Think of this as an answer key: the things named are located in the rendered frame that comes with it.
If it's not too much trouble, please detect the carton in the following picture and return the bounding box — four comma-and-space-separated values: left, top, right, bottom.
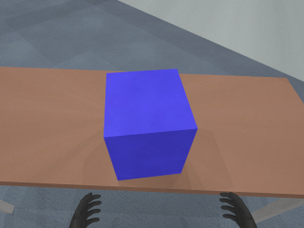
104, 68, 198, 181

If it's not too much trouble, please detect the table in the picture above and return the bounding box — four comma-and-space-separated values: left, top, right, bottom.
0, 66, 304, 223

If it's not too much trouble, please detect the right robot hand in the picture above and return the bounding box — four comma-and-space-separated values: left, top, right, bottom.
219, 192, 257, 228

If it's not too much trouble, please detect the left robot hand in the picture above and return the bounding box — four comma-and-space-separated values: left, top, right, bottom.
68, 192, 102, 228

